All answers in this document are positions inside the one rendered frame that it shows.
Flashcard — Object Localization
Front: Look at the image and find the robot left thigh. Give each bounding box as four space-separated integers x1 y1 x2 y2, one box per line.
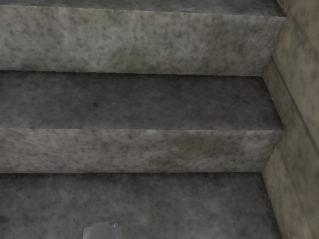
84 221 123 239

